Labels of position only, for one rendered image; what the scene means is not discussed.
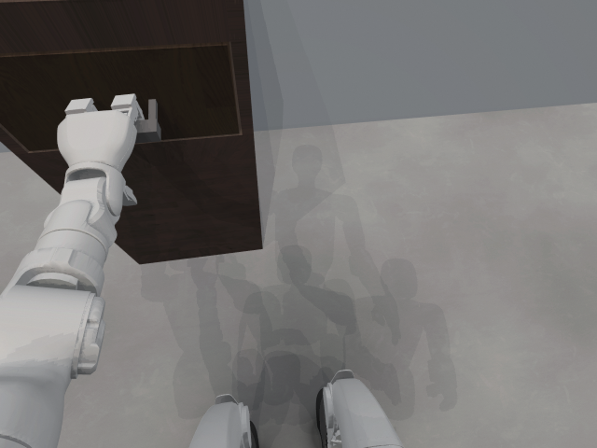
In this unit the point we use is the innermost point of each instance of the left robot hand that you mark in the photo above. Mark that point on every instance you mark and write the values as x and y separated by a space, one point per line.
108 137

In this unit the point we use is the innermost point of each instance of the left robot forearm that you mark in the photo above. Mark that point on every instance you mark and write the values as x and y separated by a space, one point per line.
72 249

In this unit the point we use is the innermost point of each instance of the drawer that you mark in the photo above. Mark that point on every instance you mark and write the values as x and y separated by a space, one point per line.
192 84

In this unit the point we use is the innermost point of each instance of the left robot shin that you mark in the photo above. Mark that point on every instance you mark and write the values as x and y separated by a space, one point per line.
225 398

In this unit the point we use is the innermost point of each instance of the cabinet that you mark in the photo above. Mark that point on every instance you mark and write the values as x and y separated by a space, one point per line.
196 196

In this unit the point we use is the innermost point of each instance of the handle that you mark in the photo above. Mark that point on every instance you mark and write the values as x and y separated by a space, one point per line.
148 130

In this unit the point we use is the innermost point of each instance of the left robot thigh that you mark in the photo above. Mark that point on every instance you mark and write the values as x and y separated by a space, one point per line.
224 425

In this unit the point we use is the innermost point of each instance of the robot left upper arm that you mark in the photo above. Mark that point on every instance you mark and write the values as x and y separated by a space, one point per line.
48 336

